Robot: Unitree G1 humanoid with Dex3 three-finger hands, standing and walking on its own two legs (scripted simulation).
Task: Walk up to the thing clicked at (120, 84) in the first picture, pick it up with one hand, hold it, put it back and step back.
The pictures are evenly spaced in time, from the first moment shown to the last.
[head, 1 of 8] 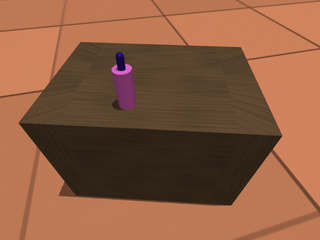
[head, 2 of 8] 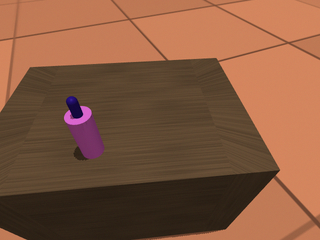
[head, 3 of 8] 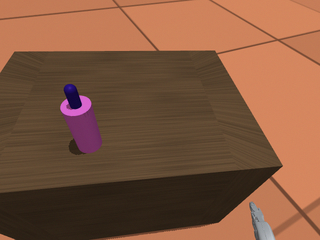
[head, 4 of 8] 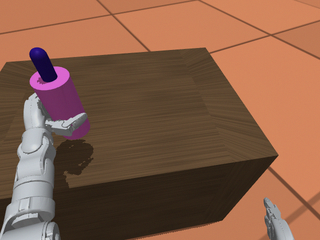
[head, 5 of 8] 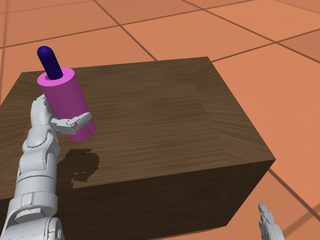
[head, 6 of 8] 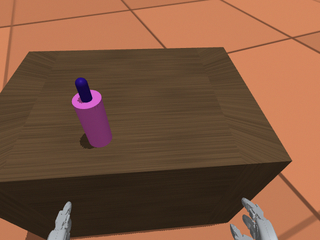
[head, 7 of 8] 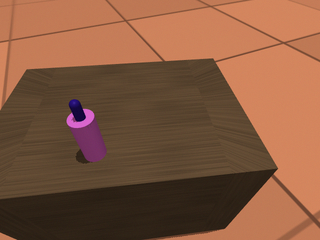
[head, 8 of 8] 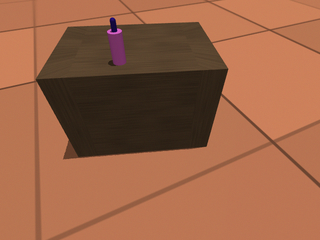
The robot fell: no
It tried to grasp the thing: yes
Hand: left
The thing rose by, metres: 0.27
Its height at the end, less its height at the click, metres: +0.00
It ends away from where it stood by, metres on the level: 0.01
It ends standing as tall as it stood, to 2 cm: yes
